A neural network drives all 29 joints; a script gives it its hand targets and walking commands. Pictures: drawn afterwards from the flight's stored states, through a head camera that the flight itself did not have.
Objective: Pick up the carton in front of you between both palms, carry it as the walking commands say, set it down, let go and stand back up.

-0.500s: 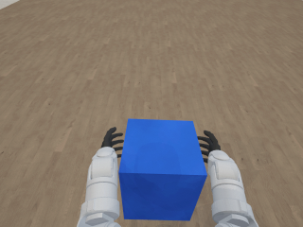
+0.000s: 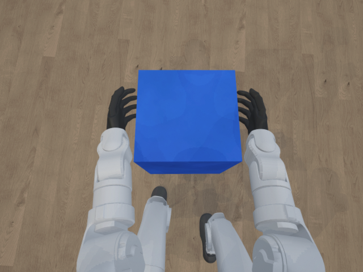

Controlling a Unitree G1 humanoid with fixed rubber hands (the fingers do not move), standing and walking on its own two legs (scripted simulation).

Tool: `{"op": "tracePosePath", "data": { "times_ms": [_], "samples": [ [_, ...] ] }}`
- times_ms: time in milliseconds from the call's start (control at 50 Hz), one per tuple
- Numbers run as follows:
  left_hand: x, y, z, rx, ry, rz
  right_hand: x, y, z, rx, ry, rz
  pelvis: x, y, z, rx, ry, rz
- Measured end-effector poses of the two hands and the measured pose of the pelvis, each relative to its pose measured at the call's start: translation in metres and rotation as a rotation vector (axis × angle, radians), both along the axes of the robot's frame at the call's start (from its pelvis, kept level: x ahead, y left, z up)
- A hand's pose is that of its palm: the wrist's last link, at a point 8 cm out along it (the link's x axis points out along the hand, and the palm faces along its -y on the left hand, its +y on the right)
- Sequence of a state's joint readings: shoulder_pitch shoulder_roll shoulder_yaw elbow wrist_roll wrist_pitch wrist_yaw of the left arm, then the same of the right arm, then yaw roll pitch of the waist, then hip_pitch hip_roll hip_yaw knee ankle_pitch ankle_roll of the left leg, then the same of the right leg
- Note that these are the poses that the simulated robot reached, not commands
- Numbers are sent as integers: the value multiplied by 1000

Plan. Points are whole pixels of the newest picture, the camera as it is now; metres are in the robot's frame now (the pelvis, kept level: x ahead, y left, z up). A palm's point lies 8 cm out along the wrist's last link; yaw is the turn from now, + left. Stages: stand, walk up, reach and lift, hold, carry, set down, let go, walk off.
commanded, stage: set down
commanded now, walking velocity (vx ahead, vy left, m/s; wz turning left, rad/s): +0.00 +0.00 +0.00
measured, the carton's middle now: (185, 130) +0.42 +0.05 -0.18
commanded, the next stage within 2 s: none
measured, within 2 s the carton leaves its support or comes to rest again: neither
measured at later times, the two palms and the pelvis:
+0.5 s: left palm (126, 123) +0.43 +0.22 -0.23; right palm (232, 115) +0.48 -0.08 -0.22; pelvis -0.03 +0.02 -0.13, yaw -3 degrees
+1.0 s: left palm (132, 128) +0.44 +0.23 -0.37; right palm (216, 114) +0.53 -0.06 -0.37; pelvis -0.05 +0.00 -0.23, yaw -3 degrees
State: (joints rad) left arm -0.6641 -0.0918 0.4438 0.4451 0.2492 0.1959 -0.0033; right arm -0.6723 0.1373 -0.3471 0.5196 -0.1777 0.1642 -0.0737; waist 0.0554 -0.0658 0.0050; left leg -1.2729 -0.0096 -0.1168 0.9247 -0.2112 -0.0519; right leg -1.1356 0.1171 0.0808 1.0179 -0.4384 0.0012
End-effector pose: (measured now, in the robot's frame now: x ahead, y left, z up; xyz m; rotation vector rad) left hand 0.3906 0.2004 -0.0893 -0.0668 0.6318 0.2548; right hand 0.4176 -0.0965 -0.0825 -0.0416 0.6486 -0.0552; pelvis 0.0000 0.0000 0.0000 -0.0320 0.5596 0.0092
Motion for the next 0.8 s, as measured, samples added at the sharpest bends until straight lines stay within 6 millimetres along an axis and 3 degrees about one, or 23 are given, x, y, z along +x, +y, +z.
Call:
{"op": "tracePosePath", "data": {
  "times_ms": [220, 520, 800],
  "samples": [
    [22, 9, -42, -8, 20, 38, 30, 10, -44, 8, 20, 23, -11, 8, -52, -5, 135, -16],
    [36, 17, -143, -11, 37, 85, 65, 21, -139, -23, 32, 92, -32, 18, -132, -27, 248, -23],
    [46, 23, -222, 17, 71, 125, 91, 30, -221, -29, 58, 159, -46, 9, -190, -7, 281, -47]
  ]
}}
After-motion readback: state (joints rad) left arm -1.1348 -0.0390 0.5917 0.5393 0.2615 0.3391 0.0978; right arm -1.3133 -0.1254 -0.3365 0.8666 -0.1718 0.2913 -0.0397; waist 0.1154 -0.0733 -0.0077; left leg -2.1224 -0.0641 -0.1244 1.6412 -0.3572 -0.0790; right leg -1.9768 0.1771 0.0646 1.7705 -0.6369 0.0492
